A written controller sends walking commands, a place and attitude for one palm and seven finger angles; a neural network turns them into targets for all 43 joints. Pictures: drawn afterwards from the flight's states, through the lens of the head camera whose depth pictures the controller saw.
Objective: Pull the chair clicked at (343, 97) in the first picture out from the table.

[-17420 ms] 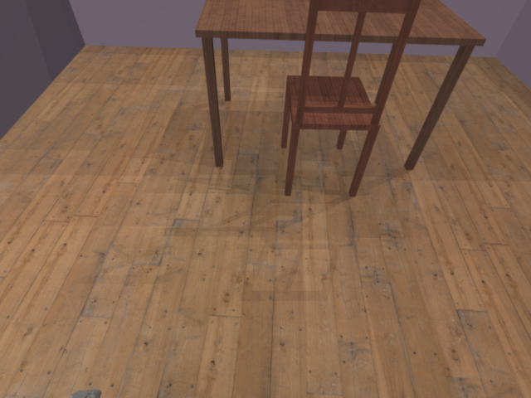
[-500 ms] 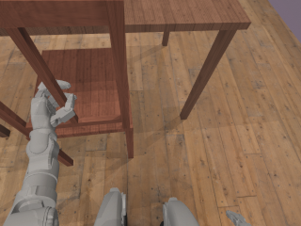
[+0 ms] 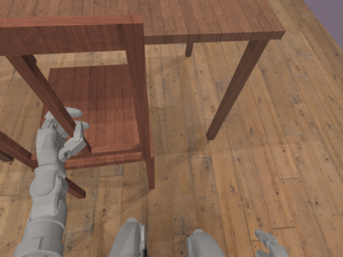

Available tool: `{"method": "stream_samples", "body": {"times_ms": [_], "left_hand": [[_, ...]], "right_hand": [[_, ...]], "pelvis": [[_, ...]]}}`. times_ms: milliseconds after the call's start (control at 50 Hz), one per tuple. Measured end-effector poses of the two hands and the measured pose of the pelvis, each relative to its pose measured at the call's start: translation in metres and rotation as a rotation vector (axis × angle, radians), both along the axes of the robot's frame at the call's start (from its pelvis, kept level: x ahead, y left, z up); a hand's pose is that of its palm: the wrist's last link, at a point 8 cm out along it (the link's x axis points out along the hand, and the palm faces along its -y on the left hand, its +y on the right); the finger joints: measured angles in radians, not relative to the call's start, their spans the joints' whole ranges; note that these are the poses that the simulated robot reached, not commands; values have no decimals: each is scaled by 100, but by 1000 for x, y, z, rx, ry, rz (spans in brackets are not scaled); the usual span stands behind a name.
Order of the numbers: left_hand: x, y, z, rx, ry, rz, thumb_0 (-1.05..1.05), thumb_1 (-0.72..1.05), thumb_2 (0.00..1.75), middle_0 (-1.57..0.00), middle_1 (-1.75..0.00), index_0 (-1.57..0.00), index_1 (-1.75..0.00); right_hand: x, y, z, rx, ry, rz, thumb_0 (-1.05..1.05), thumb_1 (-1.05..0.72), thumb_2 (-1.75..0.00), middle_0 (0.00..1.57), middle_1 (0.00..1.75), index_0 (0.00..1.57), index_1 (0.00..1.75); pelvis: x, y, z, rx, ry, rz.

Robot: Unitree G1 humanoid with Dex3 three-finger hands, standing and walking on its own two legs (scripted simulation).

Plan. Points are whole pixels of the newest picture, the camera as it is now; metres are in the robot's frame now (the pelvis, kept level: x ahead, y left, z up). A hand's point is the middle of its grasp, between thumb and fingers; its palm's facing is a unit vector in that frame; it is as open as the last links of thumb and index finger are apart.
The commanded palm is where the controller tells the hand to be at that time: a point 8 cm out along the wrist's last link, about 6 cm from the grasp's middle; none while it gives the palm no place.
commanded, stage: hook a spindle and tug to test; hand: left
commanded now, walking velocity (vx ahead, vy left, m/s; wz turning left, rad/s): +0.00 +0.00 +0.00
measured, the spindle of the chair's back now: (64, 118) +0.40 +0.24 +0.06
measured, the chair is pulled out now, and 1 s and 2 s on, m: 0.02 0.15 0.20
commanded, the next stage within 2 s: step backward, pulling the chair out in 0.12 s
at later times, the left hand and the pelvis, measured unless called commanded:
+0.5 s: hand (83, 143) +0.36 +0.20 +0.04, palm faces +0.21 -0.97 -0.11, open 5.2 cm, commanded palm +0.33 +0.24 +0.03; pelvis +0.01 +0.01 +0.08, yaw +1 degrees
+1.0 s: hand (102, 187) +0.26 +0.14 +0.04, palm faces +0.11 -0.98 -0.15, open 5.1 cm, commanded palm +0.25 +0.19 +0.04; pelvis -0.06 -0.01 +0.10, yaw +3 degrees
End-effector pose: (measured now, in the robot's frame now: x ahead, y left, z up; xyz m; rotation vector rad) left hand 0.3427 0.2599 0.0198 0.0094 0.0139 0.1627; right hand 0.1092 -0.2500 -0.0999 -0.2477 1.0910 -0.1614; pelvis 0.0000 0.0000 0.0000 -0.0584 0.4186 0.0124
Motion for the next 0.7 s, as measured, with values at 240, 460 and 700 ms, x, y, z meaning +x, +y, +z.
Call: {"method": "stream_samples", "body": {"times_ms": [240,460,700], "left_hand": [[-14,-1,0,3,-10,-4,1,75,82,-41,-140,-39,-142],[-18,-14,29,3,377,99,5,75,81,-30,-108,-43,-145],[-36,-34,35,71,461,-13,4,75,78,-30,-112,-49,-145]], "right_hand": [[12,2,-1,-4,-38,31,0,-91,-90,20,30,20,30],[-4,19,73,-3,5,-62,0,-91,-90,20,30,20,30],[-35,0,94,-54,13,-101,0,-91,-90,20,30,20,30]], "pelvis": [[-4,-1,-3,-1,-8,10],[8,5,75,19,-191,17],[-18,7,95,16,-281,10]]}}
